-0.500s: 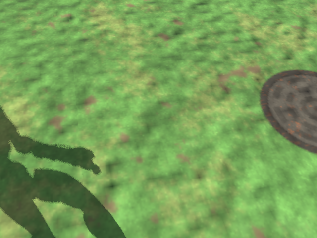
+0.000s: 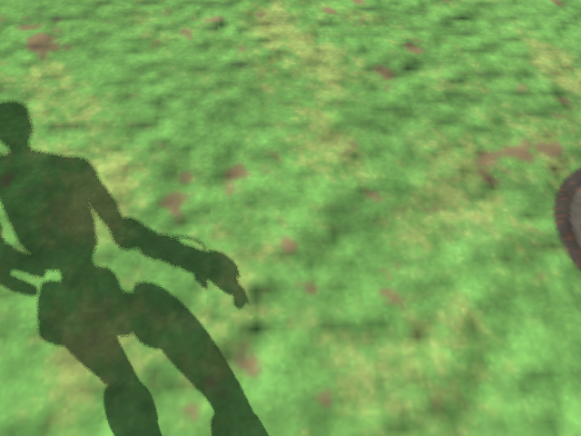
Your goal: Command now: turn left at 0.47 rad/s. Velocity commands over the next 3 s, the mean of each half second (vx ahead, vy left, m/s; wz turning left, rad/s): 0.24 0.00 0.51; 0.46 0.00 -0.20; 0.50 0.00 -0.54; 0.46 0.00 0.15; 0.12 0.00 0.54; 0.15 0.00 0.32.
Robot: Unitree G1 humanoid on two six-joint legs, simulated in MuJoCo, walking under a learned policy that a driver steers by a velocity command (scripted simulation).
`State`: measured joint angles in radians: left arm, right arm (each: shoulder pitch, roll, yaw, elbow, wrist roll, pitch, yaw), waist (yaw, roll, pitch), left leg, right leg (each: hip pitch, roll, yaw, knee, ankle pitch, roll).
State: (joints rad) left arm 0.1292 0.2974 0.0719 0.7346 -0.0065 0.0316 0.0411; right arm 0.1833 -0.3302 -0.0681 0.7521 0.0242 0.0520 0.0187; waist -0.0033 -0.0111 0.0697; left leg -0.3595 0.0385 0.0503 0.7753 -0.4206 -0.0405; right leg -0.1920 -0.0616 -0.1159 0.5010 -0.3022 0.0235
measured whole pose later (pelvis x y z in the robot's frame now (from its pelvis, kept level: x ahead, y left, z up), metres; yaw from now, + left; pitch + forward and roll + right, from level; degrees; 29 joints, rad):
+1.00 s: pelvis +0.36 +0.06 +0.00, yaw +7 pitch +2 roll +0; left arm 0.44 0.28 0.06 0.82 -0.03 -0.05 0.02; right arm 0.02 -0.28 -0.02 0.62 0.01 -0.11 0.03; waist 0.11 0.03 0.04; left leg -0.54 0.00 -0.09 0.49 0.00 -0.04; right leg 0.00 0.07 0.19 0.32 -0.35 -0.04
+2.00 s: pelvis +0.89 +0.00 +0.00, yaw -3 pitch +1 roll -2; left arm 0.29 0.28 0.06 0.79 0.00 -0.06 0.02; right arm 0.13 -0.27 -0.04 0.73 0.01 -0.04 0.05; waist 0.06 0.04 0.05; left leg -0.63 0.08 0.00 0.63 0.05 0.00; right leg 0.06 0.05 -0.21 0.25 -0.33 -0.04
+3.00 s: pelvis +1.08 +0.00 +0.01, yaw +23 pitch +2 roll +0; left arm 0.27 0.30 0.05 0.76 -0.03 -0.03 -0.01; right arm 0.28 -0.25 -0.04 0.70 0.00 -0.02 0.00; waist 0.01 -0.04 -0.02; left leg -0.15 -0.03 -0.01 0.44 -0.32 0.04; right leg -0.41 -0.04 0.00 0.86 -0.44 -0.01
